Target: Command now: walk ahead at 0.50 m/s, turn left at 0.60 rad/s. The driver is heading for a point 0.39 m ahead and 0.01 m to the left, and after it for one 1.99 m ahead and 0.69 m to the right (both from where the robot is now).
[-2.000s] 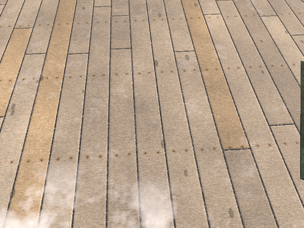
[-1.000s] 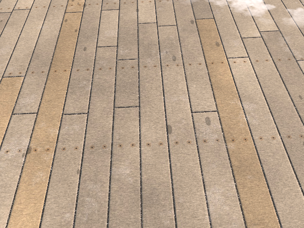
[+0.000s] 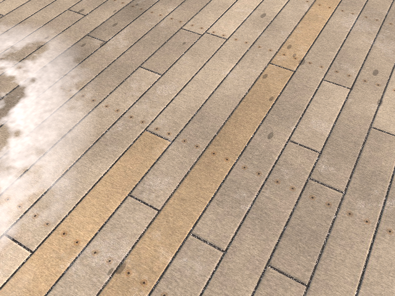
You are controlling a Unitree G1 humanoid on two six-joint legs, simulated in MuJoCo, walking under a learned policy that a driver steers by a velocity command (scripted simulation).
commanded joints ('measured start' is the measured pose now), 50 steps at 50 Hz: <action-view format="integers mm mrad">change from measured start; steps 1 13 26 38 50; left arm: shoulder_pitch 81 143 147 45 58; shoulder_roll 102 188 146 115 210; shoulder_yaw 25 49 10 28 65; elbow -21 47 81 -18 -82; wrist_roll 12 -12 -28 -14 -19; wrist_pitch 2 17 69 160 103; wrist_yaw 11 23 27 21 29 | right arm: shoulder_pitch -51 -285 -148 -254 -305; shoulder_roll -114 -26 -77 -129 -117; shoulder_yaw -35 -2 -9 -36 -44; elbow -107 -197 -111 -24 -12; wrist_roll -4 -2 -40 -42 -26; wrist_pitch -12 -12 -34 -5 23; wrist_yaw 7 57 36 -13 -19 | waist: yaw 54 111 14 26 50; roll -123 -80 20 61 -109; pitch -18 48 -147 -61 -133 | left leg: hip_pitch -335 -318 284 170 -342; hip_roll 141 144 331 370 82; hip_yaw -22 124 -43 180 61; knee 61 -431 -798 -913 -1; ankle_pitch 112 461 939 475 -77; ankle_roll -8 -9 230 215 -76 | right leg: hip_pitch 290 340 -180 -93 343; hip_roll -309 -281 -145 -144 -311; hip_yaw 346 -77 101 20 355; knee -273 -345 674 326 -123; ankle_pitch -57 256 -347 -116 489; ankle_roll -146 -132 67 73 -244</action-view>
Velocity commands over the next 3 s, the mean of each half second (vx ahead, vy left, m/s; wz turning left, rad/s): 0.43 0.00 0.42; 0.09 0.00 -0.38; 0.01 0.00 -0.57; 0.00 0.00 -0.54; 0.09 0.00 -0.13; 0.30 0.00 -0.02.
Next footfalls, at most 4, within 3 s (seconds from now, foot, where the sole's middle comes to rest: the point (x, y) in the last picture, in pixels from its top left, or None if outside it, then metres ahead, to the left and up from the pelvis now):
0.40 left None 0.35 0.19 -0.77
0.90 right None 0.39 -0.05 -0.77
1.36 left None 0.44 0.18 -0.77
1.78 right None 0.32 -0.06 -0.77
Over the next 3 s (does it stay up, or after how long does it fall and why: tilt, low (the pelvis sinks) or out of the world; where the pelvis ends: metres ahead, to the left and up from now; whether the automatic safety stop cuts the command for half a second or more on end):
stays up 0.56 -0.09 -0.01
